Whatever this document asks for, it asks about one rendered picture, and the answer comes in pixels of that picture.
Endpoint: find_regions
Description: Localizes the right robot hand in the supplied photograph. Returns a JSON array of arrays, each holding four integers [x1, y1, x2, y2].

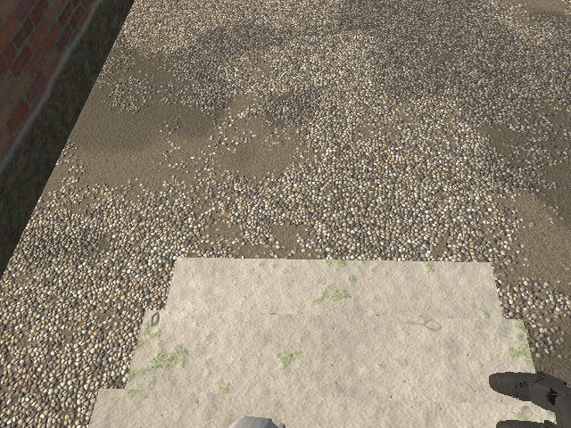
[[489, 371, 571, 428]]

